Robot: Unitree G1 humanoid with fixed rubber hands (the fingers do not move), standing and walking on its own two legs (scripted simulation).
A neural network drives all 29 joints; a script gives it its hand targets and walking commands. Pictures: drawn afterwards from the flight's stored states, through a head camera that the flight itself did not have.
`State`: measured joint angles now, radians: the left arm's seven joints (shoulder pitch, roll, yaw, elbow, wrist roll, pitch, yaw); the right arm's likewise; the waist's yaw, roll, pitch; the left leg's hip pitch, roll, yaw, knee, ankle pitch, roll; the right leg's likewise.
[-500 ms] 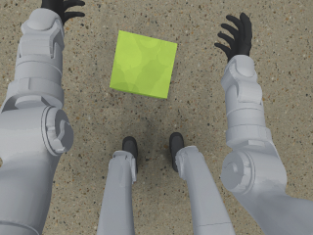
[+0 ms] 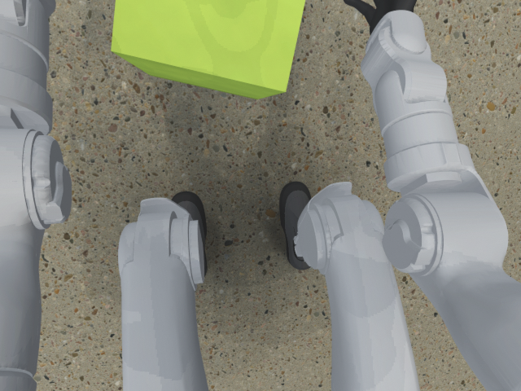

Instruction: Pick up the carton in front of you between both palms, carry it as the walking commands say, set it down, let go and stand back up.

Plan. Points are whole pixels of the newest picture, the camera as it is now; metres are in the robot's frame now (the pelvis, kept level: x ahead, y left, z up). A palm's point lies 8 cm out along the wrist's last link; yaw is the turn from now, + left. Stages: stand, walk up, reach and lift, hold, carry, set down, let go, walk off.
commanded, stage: reach and lift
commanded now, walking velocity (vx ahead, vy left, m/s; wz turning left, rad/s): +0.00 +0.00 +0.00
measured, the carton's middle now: (215, 14) +0.56 +0.06 -0.31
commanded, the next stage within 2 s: none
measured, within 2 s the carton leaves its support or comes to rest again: leaves its support in 1.08 s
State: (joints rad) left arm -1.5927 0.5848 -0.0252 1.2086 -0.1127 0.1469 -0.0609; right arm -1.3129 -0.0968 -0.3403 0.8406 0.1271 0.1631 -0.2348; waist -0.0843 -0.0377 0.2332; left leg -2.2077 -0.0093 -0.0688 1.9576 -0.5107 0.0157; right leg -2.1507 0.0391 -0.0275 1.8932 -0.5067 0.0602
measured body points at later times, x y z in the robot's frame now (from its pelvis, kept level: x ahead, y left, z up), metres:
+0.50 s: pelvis +0.00 +0.00 -0.07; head +0.38 +0.06 +0.16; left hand +0.60 +0.22 -0.25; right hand +0.56 -0.14 -0.24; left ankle +0.11 +0.12 -0.40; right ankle +0.13 -0.13 -0.40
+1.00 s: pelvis +0.00 +0.01 -0.07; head +0.37 +0.07 +0.17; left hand +0.59 +0.20 -0.25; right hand +0.56 -0.11 -0.24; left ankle +0.11 +0.12 -0.40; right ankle +0.13 -0.13 -0.40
